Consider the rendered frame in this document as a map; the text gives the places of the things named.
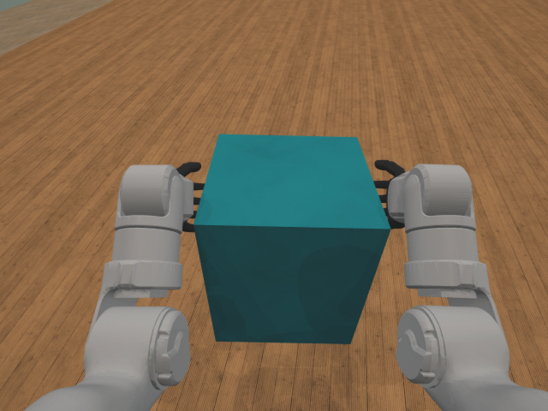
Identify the robot left forearm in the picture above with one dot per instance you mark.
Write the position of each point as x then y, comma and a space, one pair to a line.
153, 203

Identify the right robot upper arm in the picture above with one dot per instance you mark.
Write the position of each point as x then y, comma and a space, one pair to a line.
460, 358

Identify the carton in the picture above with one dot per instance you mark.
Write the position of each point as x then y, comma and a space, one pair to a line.
290, 231

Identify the left robot hand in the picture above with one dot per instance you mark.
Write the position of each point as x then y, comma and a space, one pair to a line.
184, 170

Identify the left robot upper arm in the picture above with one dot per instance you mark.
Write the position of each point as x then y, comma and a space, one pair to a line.
133, 354

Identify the right robot hand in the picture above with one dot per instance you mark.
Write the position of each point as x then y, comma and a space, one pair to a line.
395, 170

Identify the robot right forearm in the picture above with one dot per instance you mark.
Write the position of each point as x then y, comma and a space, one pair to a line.
435, 201

